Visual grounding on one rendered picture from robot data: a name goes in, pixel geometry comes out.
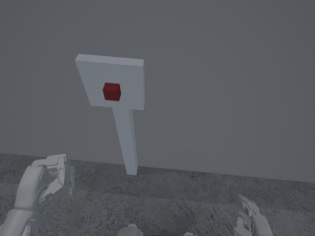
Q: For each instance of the robot left hand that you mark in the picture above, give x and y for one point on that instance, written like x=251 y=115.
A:
x=31 y=191

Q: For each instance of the button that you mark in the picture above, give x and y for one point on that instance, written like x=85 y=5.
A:
x=111 y=91

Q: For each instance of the panel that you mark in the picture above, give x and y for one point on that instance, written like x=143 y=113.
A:
x=129 y=73

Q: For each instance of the left robot shin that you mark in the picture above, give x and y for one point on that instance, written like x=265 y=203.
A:
x=132 y=225

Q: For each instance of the robot right hand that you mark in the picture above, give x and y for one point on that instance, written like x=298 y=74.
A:
x=257 y=225

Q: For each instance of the left robot thigh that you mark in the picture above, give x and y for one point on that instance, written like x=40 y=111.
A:
x=130 y=231

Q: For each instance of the left robot forearm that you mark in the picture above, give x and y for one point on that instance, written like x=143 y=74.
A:
x=21 y=221

